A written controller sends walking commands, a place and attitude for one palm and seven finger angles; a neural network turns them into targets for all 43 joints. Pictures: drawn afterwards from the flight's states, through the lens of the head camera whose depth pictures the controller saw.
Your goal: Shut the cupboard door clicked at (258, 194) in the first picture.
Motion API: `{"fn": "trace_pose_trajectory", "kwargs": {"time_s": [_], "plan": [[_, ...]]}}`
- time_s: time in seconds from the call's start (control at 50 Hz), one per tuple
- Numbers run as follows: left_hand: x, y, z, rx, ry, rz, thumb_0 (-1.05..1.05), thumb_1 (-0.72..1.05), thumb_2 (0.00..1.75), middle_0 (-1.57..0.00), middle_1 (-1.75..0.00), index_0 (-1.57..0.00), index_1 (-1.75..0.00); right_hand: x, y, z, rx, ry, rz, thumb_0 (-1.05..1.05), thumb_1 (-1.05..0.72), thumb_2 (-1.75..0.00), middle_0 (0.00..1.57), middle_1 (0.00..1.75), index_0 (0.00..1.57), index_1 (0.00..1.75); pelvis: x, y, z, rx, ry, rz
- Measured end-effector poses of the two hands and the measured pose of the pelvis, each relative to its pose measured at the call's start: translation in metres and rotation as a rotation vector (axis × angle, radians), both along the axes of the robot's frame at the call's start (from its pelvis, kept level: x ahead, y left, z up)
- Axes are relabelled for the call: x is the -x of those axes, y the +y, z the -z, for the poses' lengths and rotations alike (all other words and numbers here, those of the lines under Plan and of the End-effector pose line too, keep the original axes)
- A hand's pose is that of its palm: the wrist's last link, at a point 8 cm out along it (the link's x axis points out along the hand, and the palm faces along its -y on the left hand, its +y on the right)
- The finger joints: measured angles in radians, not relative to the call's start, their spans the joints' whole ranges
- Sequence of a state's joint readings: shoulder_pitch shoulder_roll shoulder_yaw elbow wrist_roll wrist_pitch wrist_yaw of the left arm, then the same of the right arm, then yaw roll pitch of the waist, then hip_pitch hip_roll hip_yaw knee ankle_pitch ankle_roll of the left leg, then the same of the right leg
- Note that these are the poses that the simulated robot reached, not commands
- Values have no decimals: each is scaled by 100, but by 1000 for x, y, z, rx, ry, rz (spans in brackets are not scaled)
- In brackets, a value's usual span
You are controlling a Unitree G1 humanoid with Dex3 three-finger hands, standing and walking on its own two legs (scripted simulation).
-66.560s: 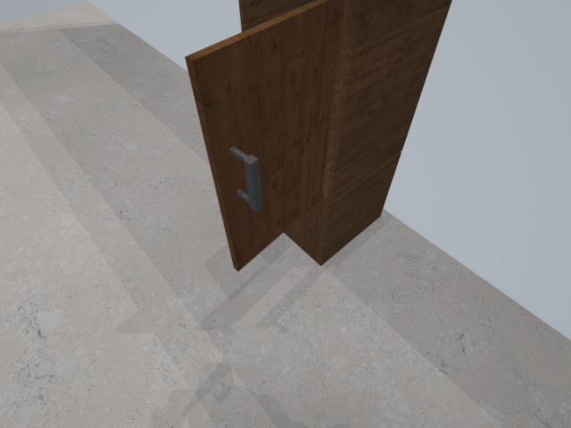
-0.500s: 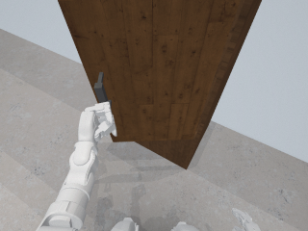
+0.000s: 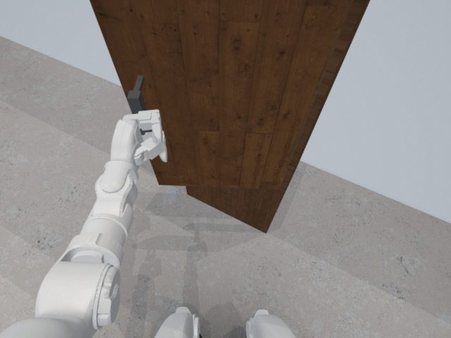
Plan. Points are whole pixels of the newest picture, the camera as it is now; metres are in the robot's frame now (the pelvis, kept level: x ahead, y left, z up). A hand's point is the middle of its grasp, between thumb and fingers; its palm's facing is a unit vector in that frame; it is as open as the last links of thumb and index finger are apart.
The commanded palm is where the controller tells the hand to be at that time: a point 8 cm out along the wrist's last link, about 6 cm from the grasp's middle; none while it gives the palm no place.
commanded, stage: push the door shut along its arc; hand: left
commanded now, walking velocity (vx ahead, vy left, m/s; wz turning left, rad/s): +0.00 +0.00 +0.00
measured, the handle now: (145, 113) +0.52 +0.15 +0.07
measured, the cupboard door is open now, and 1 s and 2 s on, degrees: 26 13 2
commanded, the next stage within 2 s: pull the fist back off the door in 1.28 s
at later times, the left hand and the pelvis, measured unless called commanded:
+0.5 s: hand (180, 118) +0.51 +0.08 +0.07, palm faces -0.23 -0.97 -0.03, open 3.1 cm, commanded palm +0.51 +0.12 +0.07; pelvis +0.00 +0.00 -0.02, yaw -1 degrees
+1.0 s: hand (198, 100) +0.55 +0.04 +0.07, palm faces -0.35 -0.94 -0.04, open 3.1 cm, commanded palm +0.56 +0.08 +0.07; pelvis +0.00 +0.00 -0.03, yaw -2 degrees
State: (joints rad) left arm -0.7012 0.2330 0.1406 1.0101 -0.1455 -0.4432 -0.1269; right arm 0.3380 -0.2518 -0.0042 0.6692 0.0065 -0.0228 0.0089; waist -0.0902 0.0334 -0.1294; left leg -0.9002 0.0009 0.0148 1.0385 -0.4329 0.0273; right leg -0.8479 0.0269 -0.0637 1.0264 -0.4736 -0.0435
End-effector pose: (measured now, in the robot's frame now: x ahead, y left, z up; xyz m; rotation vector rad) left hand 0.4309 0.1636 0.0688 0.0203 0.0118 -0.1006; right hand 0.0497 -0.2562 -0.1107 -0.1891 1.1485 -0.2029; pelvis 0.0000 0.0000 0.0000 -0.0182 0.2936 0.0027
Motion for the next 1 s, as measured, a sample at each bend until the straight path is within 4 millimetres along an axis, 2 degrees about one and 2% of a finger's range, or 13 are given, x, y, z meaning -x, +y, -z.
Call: {"fn": "trace_pose_trajectory", "kwargs": {"time_s": [0.36, 0.54, 0.8, 1.0], "plan": [[-52, -24, -3, -4, 14, 100, 2, 90, 90, -130, -150, -130, -150, 52, 0, 6, 18, 106, 77, 0, -91, -90, 20, 30, 20, 30, 4, 6, 12, 9, 65, 16], [-72, -30, -3, -21, 28, 150, 2, 90, 90, -130, -150, -130, -150, 63, 2, 8, 15, 145, 97, 0, -91, -90, 20, 30, 20, 30, 3, 4, 16, 15, 90, 16], [-108, -59, -7, -8, 41, 222, 2, 90, 90, -130, -150, -130, -150, 76, -1, 11, 26, 185, 127, 0, -91, -90, 20, 30, 20, 30, 0, 2, 24, 19, 141, 24], [-118, -62, -9, -34, 53, 252, 1, 90, 93, -130, -150, -130, -150, 89, 2, 15, 8, 241, 141, 0, -91, -90, 20, 30, 20, 30, -2, -2, 27, 19, 155, 23]]}}
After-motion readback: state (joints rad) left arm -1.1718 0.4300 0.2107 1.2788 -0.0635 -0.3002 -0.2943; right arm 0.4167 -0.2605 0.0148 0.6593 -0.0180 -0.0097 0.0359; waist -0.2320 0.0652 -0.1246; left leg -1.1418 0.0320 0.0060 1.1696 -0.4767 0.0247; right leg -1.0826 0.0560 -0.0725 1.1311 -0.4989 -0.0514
